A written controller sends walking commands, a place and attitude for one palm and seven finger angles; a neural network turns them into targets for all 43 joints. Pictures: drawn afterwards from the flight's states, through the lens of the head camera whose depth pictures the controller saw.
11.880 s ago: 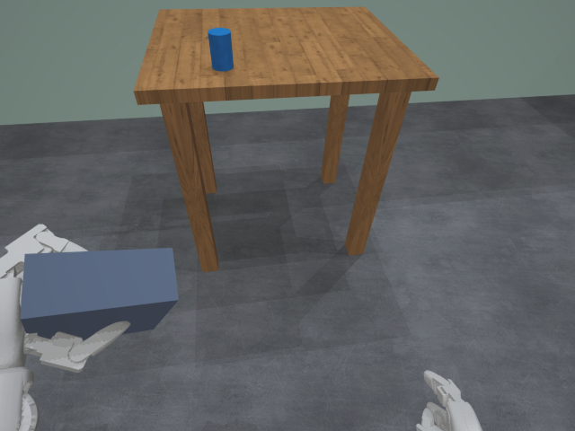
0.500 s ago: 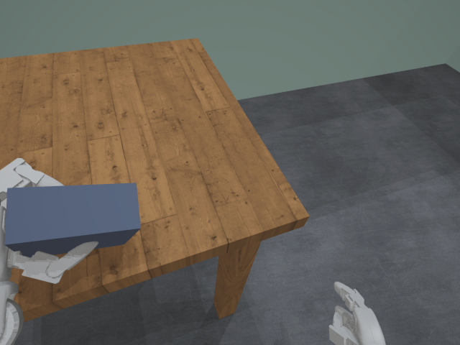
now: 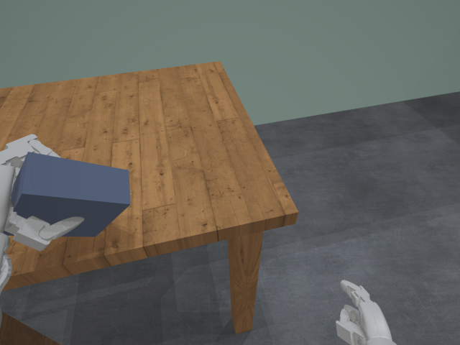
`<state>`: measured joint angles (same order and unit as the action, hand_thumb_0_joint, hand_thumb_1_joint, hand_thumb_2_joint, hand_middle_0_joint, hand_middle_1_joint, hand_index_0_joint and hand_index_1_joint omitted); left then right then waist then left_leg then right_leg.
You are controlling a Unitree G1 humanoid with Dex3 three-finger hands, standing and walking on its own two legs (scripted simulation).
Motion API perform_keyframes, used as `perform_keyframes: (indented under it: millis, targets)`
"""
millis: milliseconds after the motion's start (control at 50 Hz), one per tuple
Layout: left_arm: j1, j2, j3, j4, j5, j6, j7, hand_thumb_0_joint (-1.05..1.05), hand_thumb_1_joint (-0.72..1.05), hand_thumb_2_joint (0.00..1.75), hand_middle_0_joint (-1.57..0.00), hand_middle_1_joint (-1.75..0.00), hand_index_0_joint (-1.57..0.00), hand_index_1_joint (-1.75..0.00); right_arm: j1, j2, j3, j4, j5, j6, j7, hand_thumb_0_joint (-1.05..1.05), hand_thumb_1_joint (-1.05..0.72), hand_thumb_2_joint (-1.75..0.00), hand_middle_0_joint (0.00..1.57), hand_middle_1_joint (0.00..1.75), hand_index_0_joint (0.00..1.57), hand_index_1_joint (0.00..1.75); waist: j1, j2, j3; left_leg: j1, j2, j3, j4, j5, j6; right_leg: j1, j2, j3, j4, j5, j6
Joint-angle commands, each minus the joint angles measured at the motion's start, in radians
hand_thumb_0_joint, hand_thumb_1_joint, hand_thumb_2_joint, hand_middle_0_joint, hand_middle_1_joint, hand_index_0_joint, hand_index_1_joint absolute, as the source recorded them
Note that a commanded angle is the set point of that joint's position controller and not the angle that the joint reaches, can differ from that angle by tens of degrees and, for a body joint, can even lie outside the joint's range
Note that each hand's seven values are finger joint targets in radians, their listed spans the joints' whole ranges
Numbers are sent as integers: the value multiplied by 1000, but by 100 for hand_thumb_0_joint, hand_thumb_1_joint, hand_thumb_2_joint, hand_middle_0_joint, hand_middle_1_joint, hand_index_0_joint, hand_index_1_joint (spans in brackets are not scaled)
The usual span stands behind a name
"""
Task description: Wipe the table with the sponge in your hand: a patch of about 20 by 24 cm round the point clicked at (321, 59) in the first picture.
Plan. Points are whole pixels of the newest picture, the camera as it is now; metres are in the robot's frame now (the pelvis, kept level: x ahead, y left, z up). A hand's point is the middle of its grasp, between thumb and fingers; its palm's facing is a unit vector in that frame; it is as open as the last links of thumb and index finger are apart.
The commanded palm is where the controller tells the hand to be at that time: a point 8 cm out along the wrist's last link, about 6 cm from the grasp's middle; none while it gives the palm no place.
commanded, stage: turn the palm down, sponge in hand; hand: left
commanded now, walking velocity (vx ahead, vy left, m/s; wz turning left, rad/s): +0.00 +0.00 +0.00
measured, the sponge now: (83, 202) +0.25 +0.26 +0.16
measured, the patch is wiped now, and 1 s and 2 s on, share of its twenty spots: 0.00 0.00 0.00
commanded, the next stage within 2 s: move the sponge above the wiping area in 1.72 s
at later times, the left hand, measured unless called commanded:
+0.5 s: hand (60, 177) +0.26 +0.28 +0.21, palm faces +0.27 -0.41 -0.87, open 9.6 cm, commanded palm +0.22 +0.30 +0.26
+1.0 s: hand (26, 163) +0.25 +0.31 +0.23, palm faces +0.26 -0.18 -0.95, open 9.6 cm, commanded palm +0.20 +0.32 +0.30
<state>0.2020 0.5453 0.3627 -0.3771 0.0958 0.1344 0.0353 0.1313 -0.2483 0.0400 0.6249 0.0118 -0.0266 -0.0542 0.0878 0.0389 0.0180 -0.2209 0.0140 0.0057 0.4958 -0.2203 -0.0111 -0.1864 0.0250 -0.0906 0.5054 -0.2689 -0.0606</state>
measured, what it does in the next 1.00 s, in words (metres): stands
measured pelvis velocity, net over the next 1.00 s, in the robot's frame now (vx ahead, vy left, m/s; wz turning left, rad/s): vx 0.00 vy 0.04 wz -0.02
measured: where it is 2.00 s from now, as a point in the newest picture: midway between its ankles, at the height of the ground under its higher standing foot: outside the picture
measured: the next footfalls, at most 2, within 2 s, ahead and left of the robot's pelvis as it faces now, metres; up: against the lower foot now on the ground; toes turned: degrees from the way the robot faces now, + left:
none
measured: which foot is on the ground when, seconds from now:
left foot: down 0.00-1.00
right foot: down 0.00-1.00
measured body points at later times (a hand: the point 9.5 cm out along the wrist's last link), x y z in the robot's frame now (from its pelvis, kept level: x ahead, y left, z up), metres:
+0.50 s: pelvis +0.03 +0.00 +0.00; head +0.02 -0.04 +0.44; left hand +0.24 +0.29 +0.25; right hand +0.22 -0.25 -0.10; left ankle +0.03 +0.13 -0.74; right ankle +0.01 -0.08 -0.74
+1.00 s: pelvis +0.00 +0.04 +0.01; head -0.01 +0.00 +0.45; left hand +0.23 +0.31 +0.29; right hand +0.27 -0.15 -0.06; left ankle +0.03 +0.13 -0.74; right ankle +0.01 -0.08 -0.74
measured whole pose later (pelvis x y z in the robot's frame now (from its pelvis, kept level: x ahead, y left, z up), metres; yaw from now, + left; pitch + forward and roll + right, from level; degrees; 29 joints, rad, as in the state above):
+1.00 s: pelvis +0.00 +0.04 +0.01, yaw -1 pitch -3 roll +0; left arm 0.02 0.73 0.12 -0.52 0.58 0.48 -0.16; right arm -0.01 -0.26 0.08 0.61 0.05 0.05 -0.09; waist 0.14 0.11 0.01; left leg -0.18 -0.04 0.03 0.42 -0.18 0.04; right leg -0.17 -0.02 -0.04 0.45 -0.23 -0.01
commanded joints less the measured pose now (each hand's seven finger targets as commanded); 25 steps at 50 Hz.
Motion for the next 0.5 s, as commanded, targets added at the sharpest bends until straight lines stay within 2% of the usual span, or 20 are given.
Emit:
perform_keyframes:
  millis: [0,40,80,100,120,160,180,200,220,240,260,280,300,320,340,380,400,420,460,480]
  targets:
    - [-282,270,56,-130,50,24,-20,0,10,130,-120,-160,-120,-160,-169,-124,-39,-161,21,-61,-46,0,-90,-90,20,30,20,30,-36,78,-47,15,-34,47,-50,-60,31,-58,-57,155,-205,-194,50]
    - [-305,256,12,-158,86,-11,-39,0,10,130,-120,-160,-120,-160,-159,-114,-46,-160,12,-72,-52,0,-90,-90,20,30,20,30,-44,8,-40,12,-32,40,-28,-42,34,-51,-79,194,-233,-243,60]
    - [-318,317,52,-179,103,-52,-48,0,10,130,-120,-160,-120,-160,-168,-118,-55,-160,4,-78,-58,0,-90,-90,20,30,20,30,-31,-36,-67,-11,-26,23,-1,-35,30,-21,-111,248,-241,-262,72]
    - [-334,371,99,-165,111,-55,-45,0,10,130,-120,-160,-120,-160,-189,-119,-54,-156,11,-81,-59,0,-90,-90,20,30,20,30,-18,-35,-86,-15,-25,24,13,-28,25,0,-119,284,-242,-284,66]
    - [-338,339,84,-159,112,-64,-49,0,10,130,-120,-160,-120,-160,-181,-108,-55,-154,6,-80,-55,0,-90,-90,20,30,20,30,-18,-62,-94,-41,-22,9,24,-17,21,24,-140,286,-234,-235,74]
    - [-236,370,146,-107,96,-59,-59,0,10,130,-120,-160,-120,-160,-161,-118,-67,-140,7,-63,-52,0,-90,-90,20,30,20,30,1,-89,-120,-62,-15,-3,34,4,17,86,-157,299,-197,-74,91]
    - [-202,387,171,-106,92,-45,-62,0,10,130,-120,-160,-120,-160,-161,-119,-70,-144,10,-54,-47,0,-90,-90,20,30,20,30,12,-85,-138,-74,-14,-8,40,17,15,107,-167,305,-173,17,97]
    - [-161,438,227,-71,91,-15,-53,0,10,130,-120,-160,-120,-160,-176,-125,-70,-144,22,-48,-40,0,-90,-90,20,30,20,30,32,-43,-133,-83,-15,-5,44,26,11,111,-166,316,-166,26,86]
    - [-169,371,170,-110,91,-4,-51,0,10,130,-120,-160,-120,-160,-173,-114,-65,-154,23,-40,-34,0,-90,-90,20,30,20,30,22,-38,-135,-84,-11,-11,42,56,10,117,-169,289,-139,123,89]
    - [-121,402,205,-112,90,14,-43,0,10,130,-120,-160,-120,-160,-146,-122,-71,-152,24,-30,-31,0,-90,-90,20,30,20,30,28,-24,-147,-79,-9,-6,38,75,11,121,-161,276,-118,197,94]
    - [-107,393,193,-139,95,29,-41,0,10,130,-120,-160,-120,-160,-145,-128,-73,-162,28,-23,-29,0,-90,-90,20,30,20,30,25,-12,-146,-73,-10,-4,33,107,14,123,-152,254,-93,274,93]
    - [-85,416,212,-169,103,43,-38,0,10,130,-120,-160,-120,-160,-138,-133,-76,-171,28,-17,-27,0,-90,-90,20,30,20,30,30,-9,-172,-63,-12,-1,34,136,17,130,-144,239,-69,336,95]
    - [-79,439,227,-162,119,64,-32,0,10,130,-120,-160,-120,-160,-165,-137,-71,-174,38,-12,-26,0,-90,-90,20,30,20,30,35,20,-156,-62,-18,8,33,150,18,116,-132,241,-65,329,86]
    - [-74,388,186,-213,124,67,-35,0,10,130,-120,-160,-120,-160,-155,-125,-69,-190,34,-13,-24,0,-90,-90,20,30,20,30,22,-19,-152,-54,-13,9,38,175,23,111,-133,217,-50,401,95]
    - [-51,416,207,-231,135,70,-40,0,10,130,-120,-160,-120,-160,-135,-134,-75,-188,34,-10,-26,0,-90,-90,20,30,20,30,18,-29,-170,-39,-15,16,39,199,29,108,-121,206,-36,457,99]
    - [-54,423,195,-316,153,70,-54,0,10,130,-120,-160,-120,-160,-141,-136,-76,-211,32,-9,-32,0,-90,-90,20,30,20,30,17,-25,-216,4,-23,31,39,259,43,104,-101,165,-9,532,100]
    - [-74,432,198,-311,161,75,-54,0,10,130,-120,-160,-120,-160,-166,-137,-70,-210,40,-11,-38,0,-90,-90,20,30,20,30,20,-7,-207,14,-29,39,34,265,47,83,-80,154,-13,475,88]
    - [-90,398,163,-320,170,73,-58,0,10,130,-120,-160,-120,-160,-145,-128,-70,-211,36,-17,-40,0,-90,-90,20,30,20,30,8,-13,-200,20,-26,38,33,287,51,63,-76,131,-18,476,89]
    - [-81,404,160,-315,180,72,-65,0,10,130,-120,-160,-120,-160,-125,-140,-79,-205,37,-17,-48,0,-90,-90,20,30,20,30,2,-23,-196,38,-22,36,19,299,54,40,-58,104,-25,430,82]
    - [-91,430,177,-327,191,77,-60,0,10,130,-120,-160,-120,-160,-125,-140,-80,-209,36,-16,-51,0,-90,-90,20,30,20,30,13,-7,-205,41,-21,31,13,299,53,41,-55,101,-27,395,75]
